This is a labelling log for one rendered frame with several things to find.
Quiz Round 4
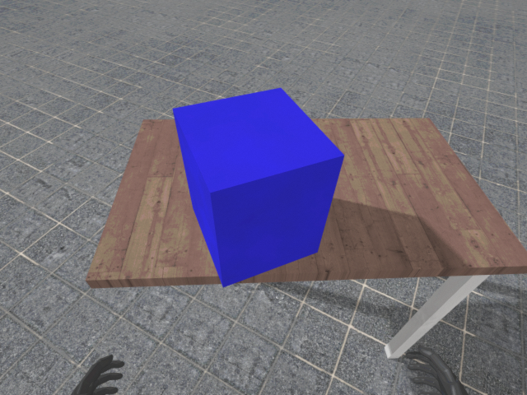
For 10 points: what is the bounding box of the right robot hand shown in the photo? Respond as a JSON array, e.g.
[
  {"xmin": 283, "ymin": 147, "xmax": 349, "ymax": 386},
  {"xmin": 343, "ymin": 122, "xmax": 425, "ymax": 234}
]
[{"xmin": 406, "ymin": 346, "xmax": 468, "ymax": 395}]

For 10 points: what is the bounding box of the table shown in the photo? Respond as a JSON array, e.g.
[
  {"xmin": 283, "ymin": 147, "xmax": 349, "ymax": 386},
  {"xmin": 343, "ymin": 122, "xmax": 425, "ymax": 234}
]
[{"xmin": 86, "ymin": 118, "xmax": 527, "ymax": 359}]

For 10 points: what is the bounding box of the left robot hand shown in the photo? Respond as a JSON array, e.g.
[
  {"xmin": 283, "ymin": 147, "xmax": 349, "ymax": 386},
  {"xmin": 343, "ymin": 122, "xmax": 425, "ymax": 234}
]
[{"xmin": 71, "ymin": 355, "xmax": 124, "ymax": 395}]

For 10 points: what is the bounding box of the carton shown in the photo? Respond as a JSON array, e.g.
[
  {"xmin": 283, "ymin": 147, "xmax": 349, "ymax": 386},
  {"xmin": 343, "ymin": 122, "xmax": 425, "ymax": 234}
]
[{"xmin": 173, "ymin": 88, "xmax": 344, "ymax": 287}]

